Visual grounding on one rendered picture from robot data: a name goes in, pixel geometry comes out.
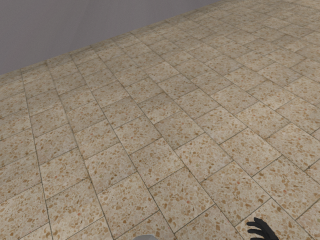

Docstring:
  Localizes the robot right hand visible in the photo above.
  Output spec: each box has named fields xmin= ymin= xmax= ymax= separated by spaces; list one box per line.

xmin=246 ymin=217 xmax=279 ymax=240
